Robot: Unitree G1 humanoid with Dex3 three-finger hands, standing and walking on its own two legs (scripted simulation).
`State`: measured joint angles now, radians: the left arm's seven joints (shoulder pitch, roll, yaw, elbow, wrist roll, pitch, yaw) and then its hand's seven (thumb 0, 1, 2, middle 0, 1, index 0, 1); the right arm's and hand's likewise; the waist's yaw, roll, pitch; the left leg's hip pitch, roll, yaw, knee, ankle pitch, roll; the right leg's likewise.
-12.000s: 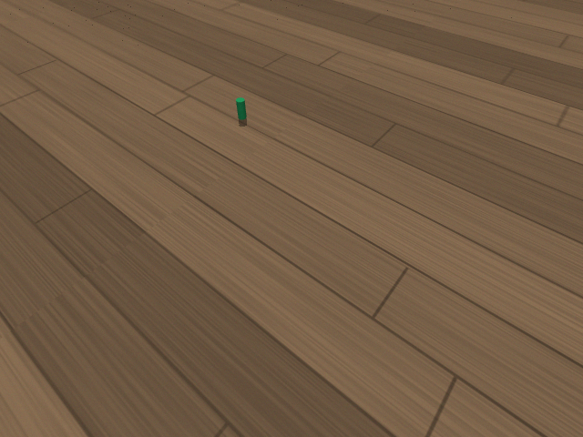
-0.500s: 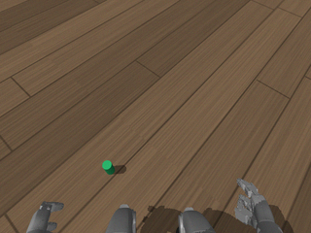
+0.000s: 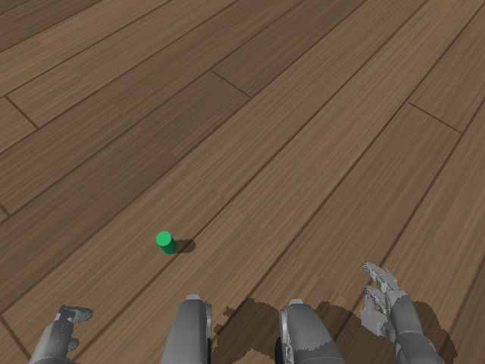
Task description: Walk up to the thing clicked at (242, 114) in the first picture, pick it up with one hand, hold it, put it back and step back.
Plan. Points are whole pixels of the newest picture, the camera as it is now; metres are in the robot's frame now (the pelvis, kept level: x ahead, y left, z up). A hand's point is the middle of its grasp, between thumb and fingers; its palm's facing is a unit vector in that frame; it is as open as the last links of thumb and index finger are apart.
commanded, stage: rise first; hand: left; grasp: from above
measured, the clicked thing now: (167, 243) +0.45 +0.26 -0.59
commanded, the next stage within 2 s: approach in 1.54 s
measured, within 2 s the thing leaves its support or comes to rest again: neither
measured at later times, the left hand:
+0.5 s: hand (121, 282) +0.28 +0.30 -0.32, palm faces -0.41 -0.39 -0.82, open 13.9 cm
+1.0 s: hand (132, 261) +0.35 +0.31 -0.41, palm faces -0.44 -0.12 -0.89, open 13.9 cm
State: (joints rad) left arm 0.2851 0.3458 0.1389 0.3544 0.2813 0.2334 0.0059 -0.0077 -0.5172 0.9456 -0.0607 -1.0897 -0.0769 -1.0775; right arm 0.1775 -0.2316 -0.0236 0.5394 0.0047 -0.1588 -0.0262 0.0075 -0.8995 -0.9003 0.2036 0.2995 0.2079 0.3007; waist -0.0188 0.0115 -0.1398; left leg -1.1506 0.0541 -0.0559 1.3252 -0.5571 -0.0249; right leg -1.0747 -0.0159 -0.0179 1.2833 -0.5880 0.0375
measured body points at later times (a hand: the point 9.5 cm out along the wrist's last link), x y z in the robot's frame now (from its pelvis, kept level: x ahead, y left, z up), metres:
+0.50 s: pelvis -0.06 -0.01 -0.19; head +0.14 +0.01 +0.21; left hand +0.30 +0.32 -0.27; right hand +0.10 -0.28 -0.32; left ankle +0.03 +0.13 -0.61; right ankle +0.01 -0.15 -0.61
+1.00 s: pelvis -0.08 +0.00 -0.27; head +0.14 +0.05 +0.12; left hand +0.37 +0.31 -0.36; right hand -0.01 -0.29 -0.39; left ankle +0.03 +0.13 -0.61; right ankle +0.01 -0.15 -0.61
